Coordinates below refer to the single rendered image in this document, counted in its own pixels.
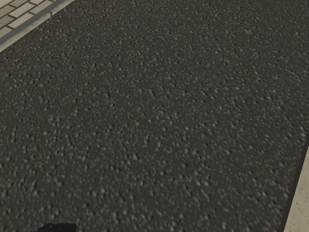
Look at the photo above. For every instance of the left robot hand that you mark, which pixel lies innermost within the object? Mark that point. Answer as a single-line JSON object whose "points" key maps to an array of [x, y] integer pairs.
{"points": [[58, 227]]}

